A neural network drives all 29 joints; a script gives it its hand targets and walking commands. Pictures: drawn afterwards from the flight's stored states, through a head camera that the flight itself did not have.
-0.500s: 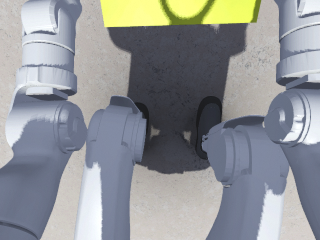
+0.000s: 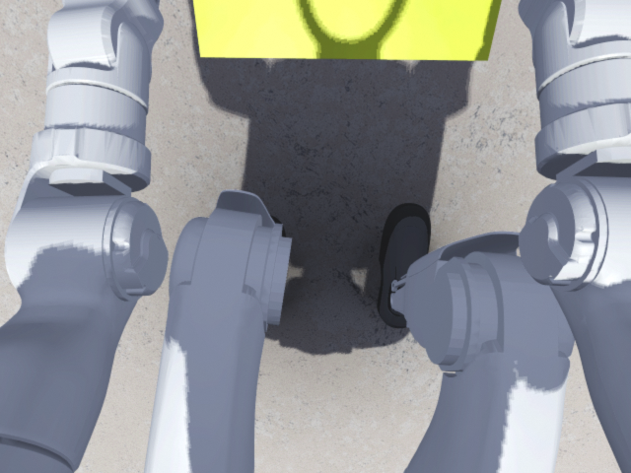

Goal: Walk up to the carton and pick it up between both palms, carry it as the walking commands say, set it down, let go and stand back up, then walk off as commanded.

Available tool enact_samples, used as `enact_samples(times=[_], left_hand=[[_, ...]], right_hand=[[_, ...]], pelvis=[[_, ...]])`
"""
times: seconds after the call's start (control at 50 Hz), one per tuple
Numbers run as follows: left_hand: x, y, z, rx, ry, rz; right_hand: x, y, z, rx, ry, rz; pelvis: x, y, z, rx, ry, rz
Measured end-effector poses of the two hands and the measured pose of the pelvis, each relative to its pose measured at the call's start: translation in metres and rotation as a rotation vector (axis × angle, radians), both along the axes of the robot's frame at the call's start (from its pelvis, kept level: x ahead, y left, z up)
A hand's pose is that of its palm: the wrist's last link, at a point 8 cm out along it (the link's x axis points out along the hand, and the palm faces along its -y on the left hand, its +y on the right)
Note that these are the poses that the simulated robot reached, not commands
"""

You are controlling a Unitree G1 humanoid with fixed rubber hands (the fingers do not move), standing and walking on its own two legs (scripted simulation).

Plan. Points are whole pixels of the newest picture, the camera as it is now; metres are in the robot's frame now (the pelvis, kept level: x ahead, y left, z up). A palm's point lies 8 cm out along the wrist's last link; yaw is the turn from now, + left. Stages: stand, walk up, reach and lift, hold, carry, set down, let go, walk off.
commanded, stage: set down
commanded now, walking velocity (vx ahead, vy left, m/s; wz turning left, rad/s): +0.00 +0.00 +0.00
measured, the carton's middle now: out of the picture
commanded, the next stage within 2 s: none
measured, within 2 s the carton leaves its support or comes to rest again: rests again in 1.04 s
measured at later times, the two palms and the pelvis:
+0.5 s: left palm out of the picture +0.53 +0.21 -0.18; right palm out of the picture +0.57 -0.14 -0.17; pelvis +0.00 +0.00 -0.01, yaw +1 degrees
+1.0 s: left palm out of the picture +0.54 +0.21 -0.19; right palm out of the picture +0.58 -0.14 -0.18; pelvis +0.01 +0.00 -0.01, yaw +1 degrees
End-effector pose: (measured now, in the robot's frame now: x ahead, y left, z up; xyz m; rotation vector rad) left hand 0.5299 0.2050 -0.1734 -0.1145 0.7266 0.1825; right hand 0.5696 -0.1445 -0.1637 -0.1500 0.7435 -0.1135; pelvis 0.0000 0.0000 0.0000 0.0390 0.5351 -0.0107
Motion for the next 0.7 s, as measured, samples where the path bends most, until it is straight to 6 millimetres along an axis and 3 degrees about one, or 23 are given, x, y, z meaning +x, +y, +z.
enact_samples(times=[0.7], left_hand=[[0.0045, 0.0047, -0.0087, 0.024, -0.010, -0.043]], right_hand=[[0.0077, 0.0014, -0.0099, 0.039, -0.009, 0.010]], pelvis=[[0.0063, -0.0012, -0.0075, 0.000, 0.008, 0.013]])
